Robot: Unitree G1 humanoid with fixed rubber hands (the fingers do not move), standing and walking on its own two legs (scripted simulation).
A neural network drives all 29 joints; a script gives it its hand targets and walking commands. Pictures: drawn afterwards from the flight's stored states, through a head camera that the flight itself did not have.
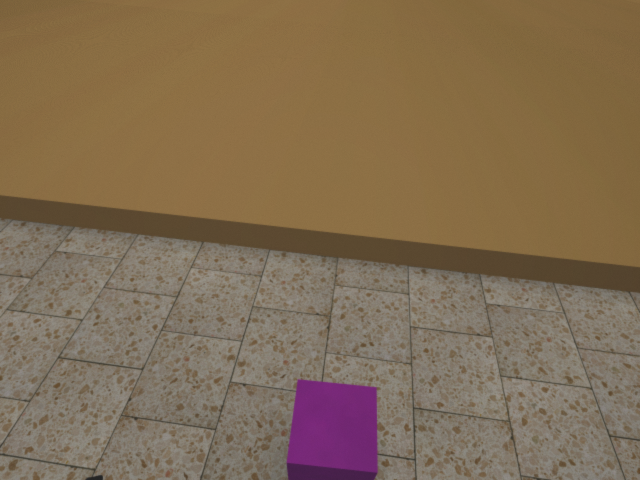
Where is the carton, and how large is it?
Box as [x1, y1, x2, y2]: [287, 379, 377, 479]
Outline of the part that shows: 298,379 287,456 288,479 373,479 377,472 376,387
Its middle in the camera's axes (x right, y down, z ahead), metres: +0.03 +0.54 +1.05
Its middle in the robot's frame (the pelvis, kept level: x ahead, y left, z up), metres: +0.40 -0.04 -0.66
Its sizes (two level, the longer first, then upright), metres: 0.210 0.200 0.250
